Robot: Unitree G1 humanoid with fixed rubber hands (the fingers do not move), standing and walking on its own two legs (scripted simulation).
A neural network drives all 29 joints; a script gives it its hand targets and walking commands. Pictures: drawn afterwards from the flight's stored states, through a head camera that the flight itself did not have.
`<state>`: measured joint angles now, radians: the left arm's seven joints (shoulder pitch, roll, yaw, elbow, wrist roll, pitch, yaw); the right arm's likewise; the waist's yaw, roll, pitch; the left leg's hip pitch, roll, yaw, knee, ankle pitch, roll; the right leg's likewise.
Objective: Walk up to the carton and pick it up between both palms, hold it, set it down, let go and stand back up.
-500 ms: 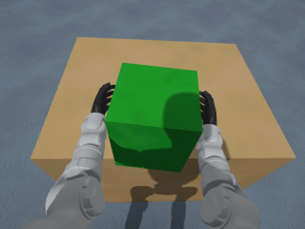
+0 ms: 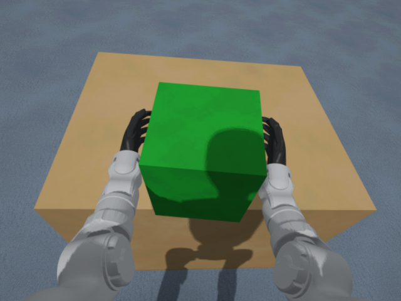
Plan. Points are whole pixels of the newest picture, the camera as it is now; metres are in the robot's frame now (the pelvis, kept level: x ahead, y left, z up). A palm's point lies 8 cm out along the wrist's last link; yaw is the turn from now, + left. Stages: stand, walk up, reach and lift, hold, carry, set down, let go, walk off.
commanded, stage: reach and lift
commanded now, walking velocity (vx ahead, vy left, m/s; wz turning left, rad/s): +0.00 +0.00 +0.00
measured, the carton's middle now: (202, 158) +0.42 +0.02 +0.03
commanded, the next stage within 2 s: none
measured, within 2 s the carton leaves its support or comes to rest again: neither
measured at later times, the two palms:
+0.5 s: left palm (134, 134) +0.39 +0.16 +0.12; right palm (292, 148) +0.38 -0.15 +0.13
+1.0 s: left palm (119, 131) +0.36 +0.17 +0.16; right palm (293, 146) +0.36 -0.13 +0.16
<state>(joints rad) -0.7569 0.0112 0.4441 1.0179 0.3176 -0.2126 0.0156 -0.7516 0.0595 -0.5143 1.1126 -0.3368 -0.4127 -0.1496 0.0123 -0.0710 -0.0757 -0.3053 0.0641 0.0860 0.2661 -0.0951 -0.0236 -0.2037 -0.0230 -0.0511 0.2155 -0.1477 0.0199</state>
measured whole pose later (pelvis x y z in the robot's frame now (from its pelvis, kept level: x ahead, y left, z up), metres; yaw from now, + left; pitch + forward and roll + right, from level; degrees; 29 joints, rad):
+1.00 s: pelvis -0.02 +0.00 +0.00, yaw +2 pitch -5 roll -1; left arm -0.66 -0.01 0.30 0.43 0.28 0.45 0.01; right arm -0.74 -0.02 -0.12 0.82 0.09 0.08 -0.17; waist -0.06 -0.06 0.00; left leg -0.09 0.05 0.06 0.31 -0.12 -0.02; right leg 0.02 -0.04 -0.07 0.25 -0.18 0.03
